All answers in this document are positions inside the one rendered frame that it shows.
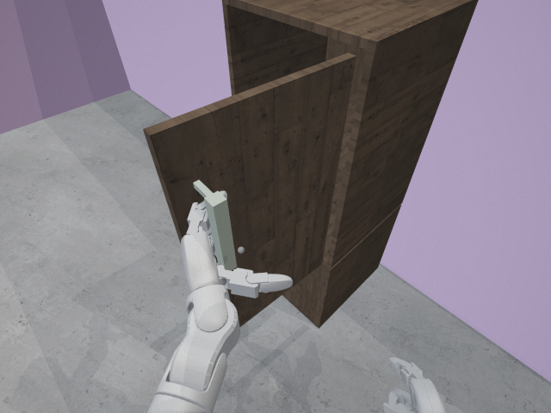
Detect robot right hand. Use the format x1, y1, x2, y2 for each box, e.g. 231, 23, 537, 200
383, 357, 447, 413

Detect robot left hand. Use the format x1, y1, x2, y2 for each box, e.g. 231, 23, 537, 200
181, 191, 293, 299

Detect handle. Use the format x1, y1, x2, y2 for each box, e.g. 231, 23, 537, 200
193, 180, 237, 271

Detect left robot forearm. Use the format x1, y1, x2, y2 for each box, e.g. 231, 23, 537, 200
147, 285, 240, 413

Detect cupboard door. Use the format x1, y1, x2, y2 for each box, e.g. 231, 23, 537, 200
143, 53, 356, 327

